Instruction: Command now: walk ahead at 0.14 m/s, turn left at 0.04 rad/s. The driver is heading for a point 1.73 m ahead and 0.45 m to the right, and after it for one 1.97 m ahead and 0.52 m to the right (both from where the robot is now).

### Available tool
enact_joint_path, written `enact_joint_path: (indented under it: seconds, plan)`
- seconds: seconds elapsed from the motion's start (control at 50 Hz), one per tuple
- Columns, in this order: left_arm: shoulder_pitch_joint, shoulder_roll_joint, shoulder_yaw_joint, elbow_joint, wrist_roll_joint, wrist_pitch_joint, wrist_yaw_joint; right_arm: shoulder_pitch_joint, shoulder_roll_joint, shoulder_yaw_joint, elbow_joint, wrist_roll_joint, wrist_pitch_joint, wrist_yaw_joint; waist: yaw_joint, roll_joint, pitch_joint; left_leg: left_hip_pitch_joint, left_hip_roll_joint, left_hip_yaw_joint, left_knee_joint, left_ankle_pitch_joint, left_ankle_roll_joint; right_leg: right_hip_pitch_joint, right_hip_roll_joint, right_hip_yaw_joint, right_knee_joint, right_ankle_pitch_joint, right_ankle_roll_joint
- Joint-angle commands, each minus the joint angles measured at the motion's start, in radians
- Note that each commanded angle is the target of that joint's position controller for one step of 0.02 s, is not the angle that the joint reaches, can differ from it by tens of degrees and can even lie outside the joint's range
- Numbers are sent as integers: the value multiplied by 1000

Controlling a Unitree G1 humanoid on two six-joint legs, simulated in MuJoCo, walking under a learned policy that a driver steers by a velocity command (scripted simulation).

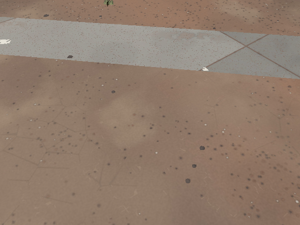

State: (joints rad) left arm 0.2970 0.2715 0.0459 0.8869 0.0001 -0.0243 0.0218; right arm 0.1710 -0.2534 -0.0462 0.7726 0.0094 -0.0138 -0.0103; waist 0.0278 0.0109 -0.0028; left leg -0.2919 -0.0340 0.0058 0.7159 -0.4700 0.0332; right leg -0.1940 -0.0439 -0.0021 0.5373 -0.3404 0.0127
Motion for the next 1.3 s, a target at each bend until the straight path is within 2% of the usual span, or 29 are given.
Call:
enact_joint_path:
  seconds: [0.02,0.04,0.06,0.08,0.1,0.12,0.14,0.16,0.2,0.24,0.28,0.38,0.44,0.58,0.74,0.96,1.3]
  plan:
    - [-63,184,39,-56,-14,-15,9,-97,-58,-18,-86,1,-36,4,-16,-183,59,-139,35,-2,-81,-19,4,81,-233,291,-248,232,-186]
    - [-99,181,38,-59,-23,-6,11,-58,-49,-18,-59,0,-34,8,-39,-178,22,-1,13,31,-202,150,1,41,-186,208,-211,322,-151]
    - [-103,160,31,-55,-23,2,13,-25,-47,-21,-33,-9,-27,11,-52,-168,-10,133,-7,41,-290,319,-5,-4,-149,152,-176,355,-117]
    - [-85,132,23,-48,-12,3,14,9,-73,-30,-20,-17,-15,11,-56,-132,-46,241,19,-3,-303,422,-2,-44,-114,109,-139,337,-74]
    - [-58,93,11,-48,16,0,13,36,-136,-43,-23,-17,-5,4,-39,7,-69,312,131,-138,-324,627,23,-97,-38,34,-28,221,-16]
    - [-17,43,-5,-51,25,3,19,12,-133,-32,-19,-16,5,2,5,154,-92,253,223,-242,-335,596,112,-71,-2,9,-21,16,32]
    - [-32,65,-4,-49,21,7,23,-35,-98,-20,-29,-13,5,6,0,140,-42,199,226,-272,-348,518,156,-53,-9,17,-30,0,52]
    - [-52,91,2,-47,16,7,24,-53,-95,-17,-24,-17,1,8,-1,118,-6,191,202,-252,-339,534,149,-66,-5,15,-31,47,56]
    - [-37,119,7,-28,14,9,30,-29,-135,-25,-1,-18,-12,11,-7,96,-29,227,175,-207,-289,776,121,-53,-12,26,-31,176,54]
    - [-15,117,6,-4,7,13,26,7,-138,-25,35,-9,-18,11,-9,68,-79,282,160,-158,-240,1016,95,-13,-19,32,-46,254,55]
    - [-23,107,4,14,1,20,22,8,-132,-23,58,-3,-13,7,-12,48,-98,305,150,-137,-221,1082,84,14,-19,27,-63,283,56]
    - [-68,115,10,41,-3,40,25,-25,-134,-25,100,-3,-3,5,-11,-3,-76,245,113,-108,-237,935,66,96,-24,17,-113,372,44]
    - [-83,115,14,61,-1,48,27,-48,-121,-24,123,-3,2,3,-8,-13,-50,213,93,-89,-257,791,56,95,-24,10,-129,331,34]
    - [-108,110,12,100,4,36,26,-63,-116,-21,172,-9,16,-14,-17,-13,-2,184,75,-73,-285,568,44,50,-20,2,-156,246,31]
    - [-77,93,4,142,6,23,29,-68,-112,-15,216,-10,23,-20,-22,-4,30,158,71,-72,-313,409,33,9,-12,-4,-163,177,30]
    - [-8,60,-10,181,7,13,32,-62,-96,-6,258,-8,24,-20,-25,-8,44,132,68,-72,-333,321,28,-19,-4,-8,-165,137,27]
    - [66,26,-18,203,5,6,35,-20,-72,3,294,-5,23,-24,-28,-13,48,117,61,-59,-326,335,22,-41,4,-8,-162,133,17]
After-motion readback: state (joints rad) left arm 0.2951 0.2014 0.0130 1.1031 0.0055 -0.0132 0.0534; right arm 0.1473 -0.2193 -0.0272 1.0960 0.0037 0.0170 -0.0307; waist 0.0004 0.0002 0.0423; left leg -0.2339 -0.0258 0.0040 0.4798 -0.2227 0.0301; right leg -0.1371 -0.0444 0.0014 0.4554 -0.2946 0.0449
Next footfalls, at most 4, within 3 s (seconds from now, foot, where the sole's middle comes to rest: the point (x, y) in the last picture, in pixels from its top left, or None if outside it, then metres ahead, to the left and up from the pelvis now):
2.06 left None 0.40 0.11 -0.77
2.58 right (196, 189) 0.71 -0.15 -0.77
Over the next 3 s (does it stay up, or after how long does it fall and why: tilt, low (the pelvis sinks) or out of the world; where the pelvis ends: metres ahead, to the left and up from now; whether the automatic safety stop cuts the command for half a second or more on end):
stays up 0.75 -0.06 0.01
